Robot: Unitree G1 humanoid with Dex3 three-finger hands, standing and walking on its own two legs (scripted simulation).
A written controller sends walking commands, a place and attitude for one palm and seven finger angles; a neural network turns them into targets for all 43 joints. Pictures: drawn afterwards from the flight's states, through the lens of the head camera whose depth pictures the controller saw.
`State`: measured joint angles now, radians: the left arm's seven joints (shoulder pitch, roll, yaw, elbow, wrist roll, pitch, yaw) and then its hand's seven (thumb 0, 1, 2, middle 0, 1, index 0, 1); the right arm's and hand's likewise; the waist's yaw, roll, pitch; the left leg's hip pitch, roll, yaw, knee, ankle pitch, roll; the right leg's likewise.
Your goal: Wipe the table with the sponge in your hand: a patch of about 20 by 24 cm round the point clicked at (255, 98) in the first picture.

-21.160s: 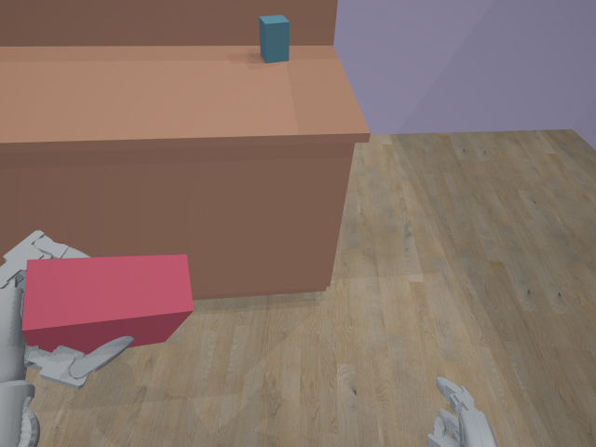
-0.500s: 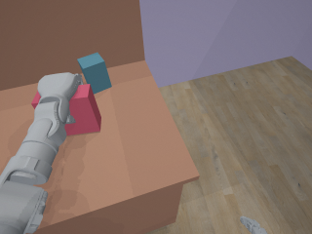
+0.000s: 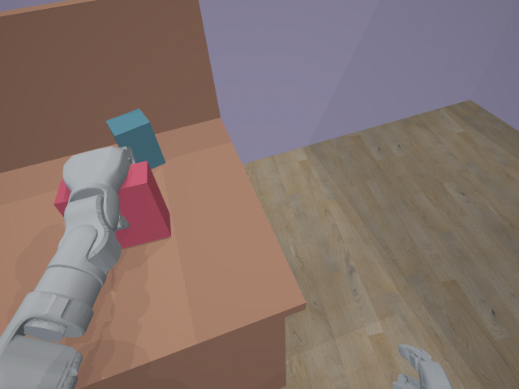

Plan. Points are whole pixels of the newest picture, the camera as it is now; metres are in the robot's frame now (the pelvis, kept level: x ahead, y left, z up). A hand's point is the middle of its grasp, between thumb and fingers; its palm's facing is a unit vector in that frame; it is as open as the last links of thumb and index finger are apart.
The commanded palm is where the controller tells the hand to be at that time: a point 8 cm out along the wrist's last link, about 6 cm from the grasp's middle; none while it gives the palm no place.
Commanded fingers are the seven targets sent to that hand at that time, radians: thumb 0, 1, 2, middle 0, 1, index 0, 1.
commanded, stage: wipe back along the middle lane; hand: left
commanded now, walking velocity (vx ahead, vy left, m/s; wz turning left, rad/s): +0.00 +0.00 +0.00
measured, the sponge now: (124, 218) +0.37 +0.27 +0.05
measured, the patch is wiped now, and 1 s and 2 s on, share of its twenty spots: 0.55 0.70 0.70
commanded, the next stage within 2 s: slide across to the third lane in 1.40 s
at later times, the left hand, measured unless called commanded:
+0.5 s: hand (109, 219) +0.33 +0.26 +0.11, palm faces +0.03 -0.02 -1.00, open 10.3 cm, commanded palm +0.29 +0.25 +0.15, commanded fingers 0.00 0.10 1.30 -1.20 -1.60 -1.20 -1.60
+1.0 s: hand (108, 242) +0.29 +0.24 +0.11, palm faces +0.11 -0.08 -0.99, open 10.3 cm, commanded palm +0.24 +0.23 +0.15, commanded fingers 0.00 0.10 1.30 -1.20 -1.60 -1.20 -1.60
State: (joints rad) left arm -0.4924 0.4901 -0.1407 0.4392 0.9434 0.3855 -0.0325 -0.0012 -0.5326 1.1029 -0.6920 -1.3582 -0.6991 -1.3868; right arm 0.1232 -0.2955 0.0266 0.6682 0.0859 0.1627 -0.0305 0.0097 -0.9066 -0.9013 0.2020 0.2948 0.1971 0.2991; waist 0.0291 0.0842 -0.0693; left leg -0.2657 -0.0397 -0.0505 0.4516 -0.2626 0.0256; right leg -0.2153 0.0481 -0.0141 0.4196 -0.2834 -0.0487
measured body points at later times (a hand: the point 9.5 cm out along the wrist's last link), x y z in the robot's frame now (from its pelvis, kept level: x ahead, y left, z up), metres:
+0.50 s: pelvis -0.02 +0.00 +0.00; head -0.03 -0.04 +0.45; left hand +0.32 +0.25 +0.16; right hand +0.16 -0.24 -0.11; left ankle -0.02 +0.11 -0.74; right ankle -0.05 -0.09 -0.74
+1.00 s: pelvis -0.01 +0.01 +0.00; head -0.03 -0.04 +0.45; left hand +0.28 +0.24 +0.16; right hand +0.22 -0.20 -0.09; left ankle -0.02 +0.11 -0.74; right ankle -0.05 -0.09 -0.74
